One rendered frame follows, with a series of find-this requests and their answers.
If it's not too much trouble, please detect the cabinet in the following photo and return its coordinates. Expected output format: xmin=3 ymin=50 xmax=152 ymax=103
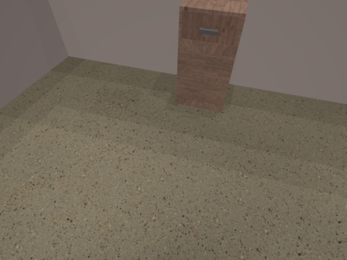
xmin=176 ymin=0 xmax=248 ymax=112

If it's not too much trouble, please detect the handle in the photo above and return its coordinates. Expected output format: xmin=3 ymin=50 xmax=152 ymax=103
xmin=199 ymin=27 xmax=218 ymax=36

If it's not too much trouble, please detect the drawer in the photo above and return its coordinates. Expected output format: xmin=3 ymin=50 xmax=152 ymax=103
xmin=182 ymin=10 xmax=241 ymax=46

